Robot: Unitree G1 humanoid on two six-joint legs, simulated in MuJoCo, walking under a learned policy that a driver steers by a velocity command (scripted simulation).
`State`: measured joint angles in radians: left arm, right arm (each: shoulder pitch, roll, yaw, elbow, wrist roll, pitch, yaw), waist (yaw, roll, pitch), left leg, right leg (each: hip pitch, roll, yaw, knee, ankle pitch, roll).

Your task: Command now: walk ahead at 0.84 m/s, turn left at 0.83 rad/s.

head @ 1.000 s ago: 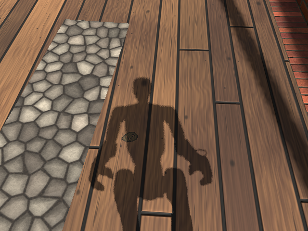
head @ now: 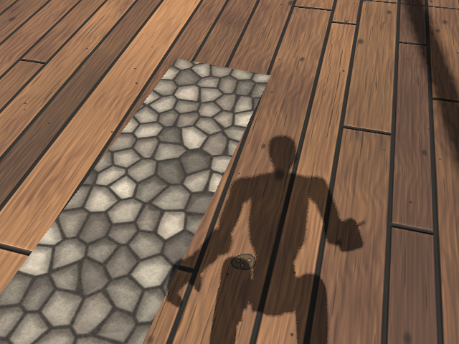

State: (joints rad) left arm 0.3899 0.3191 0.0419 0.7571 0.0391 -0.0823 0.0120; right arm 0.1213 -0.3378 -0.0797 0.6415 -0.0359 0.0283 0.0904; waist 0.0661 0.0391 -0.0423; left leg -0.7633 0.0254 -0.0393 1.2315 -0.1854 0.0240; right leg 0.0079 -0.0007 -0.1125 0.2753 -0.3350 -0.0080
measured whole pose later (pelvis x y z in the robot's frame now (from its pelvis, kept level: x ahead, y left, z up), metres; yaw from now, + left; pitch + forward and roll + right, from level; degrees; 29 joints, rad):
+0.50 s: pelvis +0.40 +0.09 -0.01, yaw -6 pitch +0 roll +2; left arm 0.20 0.29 0.06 0.81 0.01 -0.01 -0.06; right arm 0.45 -0.27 -0.05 0.90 -0.02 -0.10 0.01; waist -0.02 -0.04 0.02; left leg 0.09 -0.04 0.25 0.27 -0.34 0.02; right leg -0.80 -0.11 -0.04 1.15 -0.03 -0.10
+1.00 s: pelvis +0.85 +0.00 -0.01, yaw -32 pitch +2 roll +1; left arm 0.46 0.30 0.08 0.86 0.00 -0.07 -0.01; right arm -0.06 -0.25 0.04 0.57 -0.04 -0.06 0.01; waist 0.13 0.00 0.03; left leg -0.73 0.11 -0.09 0.68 0.01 -0.05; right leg 0.04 0.20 0.24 0.31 -0.34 -0.19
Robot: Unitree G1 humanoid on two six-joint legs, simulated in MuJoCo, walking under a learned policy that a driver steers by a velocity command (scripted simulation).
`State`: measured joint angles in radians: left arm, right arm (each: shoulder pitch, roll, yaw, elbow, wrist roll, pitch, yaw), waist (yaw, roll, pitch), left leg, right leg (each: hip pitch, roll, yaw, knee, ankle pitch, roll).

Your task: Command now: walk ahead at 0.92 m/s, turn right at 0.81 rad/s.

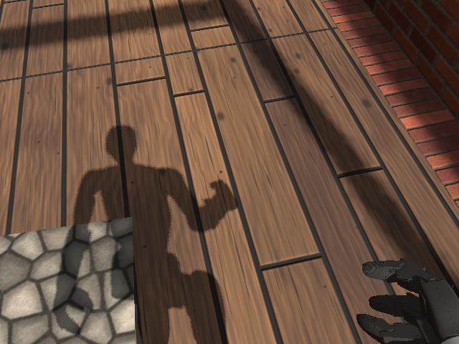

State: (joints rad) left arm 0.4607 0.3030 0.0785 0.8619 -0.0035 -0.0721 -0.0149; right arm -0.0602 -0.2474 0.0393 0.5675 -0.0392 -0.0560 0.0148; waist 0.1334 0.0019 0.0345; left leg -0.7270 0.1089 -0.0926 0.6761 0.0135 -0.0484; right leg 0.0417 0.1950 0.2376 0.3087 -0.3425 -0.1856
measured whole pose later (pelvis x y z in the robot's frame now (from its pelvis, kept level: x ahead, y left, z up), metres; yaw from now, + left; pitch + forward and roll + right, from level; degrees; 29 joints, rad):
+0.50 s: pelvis +0.29 +0.05 +0.00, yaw +9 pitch +1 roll +2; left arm -0.02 0.23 -0.05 0.66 0.03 -0.03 0.02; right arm 0.47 -0.27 -0.07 0.84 -0.01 0.01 0.01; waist -0.12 -0.03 0.06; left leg -0.26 -0.16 -0.19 0.53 -0.27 0.02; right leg -0.43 0.03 0.11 0.54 -0.12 0.01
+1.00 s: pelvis +0.30 +0.07 +0.00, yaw +33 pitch +0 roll -1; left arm 0.25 0.32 0.07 0.71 0.02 0.05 0.01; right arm 0.16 -0.29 -0.05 0.62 -0.02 0.06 0.03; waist 0.04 -0.05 0.05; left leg -0.27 -0.01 0.03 0.60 -0.32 0.05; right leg -0.45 -0.10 -0.11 0.89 -0.46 0.05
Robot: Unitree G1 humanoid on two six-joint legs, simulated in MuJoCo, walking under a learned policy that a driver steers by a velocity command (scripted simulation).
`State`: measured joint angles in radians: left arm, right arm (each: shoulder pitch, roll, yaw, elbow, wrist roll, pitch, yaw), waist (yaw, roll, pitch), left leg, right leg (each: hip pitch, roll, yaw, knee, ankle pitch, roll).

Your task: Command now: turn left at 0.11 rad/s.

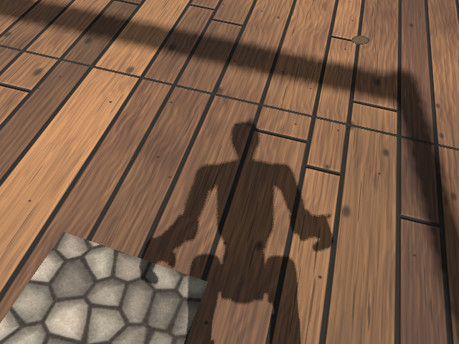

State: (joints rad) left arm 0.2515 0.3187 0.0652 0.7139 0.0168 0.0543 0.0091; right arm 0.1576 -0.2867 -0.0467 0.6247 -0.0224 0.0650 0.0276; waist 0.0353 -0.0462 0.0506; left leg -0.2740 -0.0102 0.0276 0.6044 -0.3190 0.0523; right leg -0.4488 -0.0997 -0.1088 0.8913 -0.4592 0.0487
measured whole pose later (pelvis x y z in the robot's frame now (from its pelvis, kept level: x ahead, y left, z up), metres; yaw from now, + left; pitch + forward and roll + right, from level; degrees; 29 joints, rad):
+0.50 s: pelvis -0.02 -0.01 +0.00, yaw -21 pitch +0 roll +1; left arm 0.25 0.30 0.08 0.66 0.00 0.05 -0.02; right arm 0.16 -0.31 -0.06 0.70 -0.02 0.06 -0.02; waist 0.01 0.05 0.08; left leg -0.43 0.03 0.07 1.03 -0.50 -0.04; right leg -0.28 0.05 -0.01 0.60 -0.32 -0.08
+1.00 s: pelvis -0.01 +0.00 +0.01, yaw -24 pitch +0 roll -1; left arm 0.14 0.27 0.02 0.69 0.02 0.04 0.03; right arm 0.28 -0.27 -0.04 0.76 -0.01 0.03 0.02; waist -0.04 -0.03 0.05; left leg -0.27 -0.06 -0.09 0.51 -0.24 0.04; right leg -0.35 0.11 0.07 0.83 -0.46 -0.02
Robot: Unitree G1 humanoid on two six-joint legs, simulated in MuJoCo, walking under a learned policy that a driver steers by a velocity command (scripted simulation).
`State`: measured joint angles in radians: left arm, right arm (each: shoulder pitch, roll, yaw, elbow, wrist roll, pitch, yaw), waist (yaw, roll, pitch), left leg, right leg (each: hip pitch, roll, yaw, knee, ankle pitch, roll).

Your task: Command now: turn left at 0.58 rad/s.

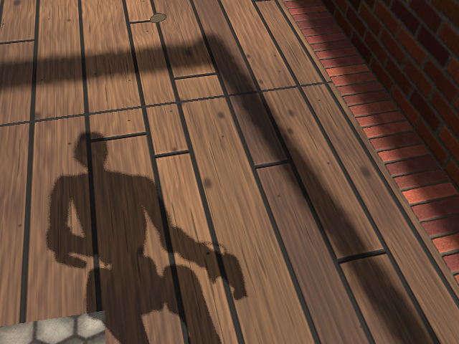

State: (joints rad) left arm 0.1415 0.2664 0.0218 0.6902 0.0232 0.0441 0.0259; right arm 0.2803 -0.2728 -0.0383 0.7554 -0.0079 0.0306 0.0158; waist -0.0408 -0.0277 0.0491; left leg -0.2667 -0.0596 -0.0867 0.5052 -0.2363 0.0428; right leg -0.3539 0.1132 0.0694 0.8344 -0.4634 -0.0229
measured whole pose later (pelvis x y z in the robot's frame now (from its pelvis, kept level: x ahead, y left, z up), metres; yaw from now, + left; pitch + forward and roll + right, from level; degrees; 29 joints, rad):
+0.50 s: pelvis +0.00 -0.03 +0.01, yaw +24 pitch +1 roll +1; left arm 0.22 0.27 0.02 0.69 0.03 -0.01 0.03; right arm 0.18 -0.35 -0.09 0.71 -0.01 0.08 0.04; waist 0.02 0.04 0.06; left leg -0.45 -0.08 -0.10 1.02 -0.44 -0.05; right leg -0.20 -0.01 -0.04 0.42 -0.23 -0.05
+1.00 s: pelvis +0.00 -0.04 -0.01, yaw +3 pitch +0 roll +1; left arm 0.23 0.30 0.07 0.70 0.01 0.08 -0.09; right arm 0.19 -0.31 -0.05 0.73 -0.04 0.02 -0.01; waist 0.00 0.03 0.05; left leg -0.15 0.10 0.23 0.53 -0.38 -0.02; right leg -0.28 -0.02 -0.10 0.68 -0.45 -0.05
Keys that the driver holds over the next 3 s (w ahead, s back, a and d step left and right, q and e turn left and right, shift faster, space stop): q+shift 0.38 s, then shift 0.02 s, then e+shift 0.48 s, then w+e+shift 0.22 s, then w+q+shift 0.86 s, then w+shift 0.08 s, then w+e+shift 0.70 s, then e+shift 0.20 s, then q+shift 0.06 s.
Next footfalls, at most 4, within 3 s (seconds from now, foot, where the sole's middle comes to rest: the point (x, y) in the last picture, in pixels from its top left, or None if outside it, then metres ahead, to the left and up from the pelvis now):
0.26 right None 0.07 -0.11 -0.78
0.64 left None -0.02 0.09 -0.78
1.02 right None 0.03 -0.13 -0.77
1.52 left None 0.47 -0.06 -0.77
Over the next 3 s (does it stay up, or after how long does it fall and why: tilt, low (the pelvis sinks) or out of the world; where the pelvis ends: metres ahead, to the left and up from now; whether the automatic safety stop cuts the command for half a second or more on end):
stays up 1.57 0.23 -0.01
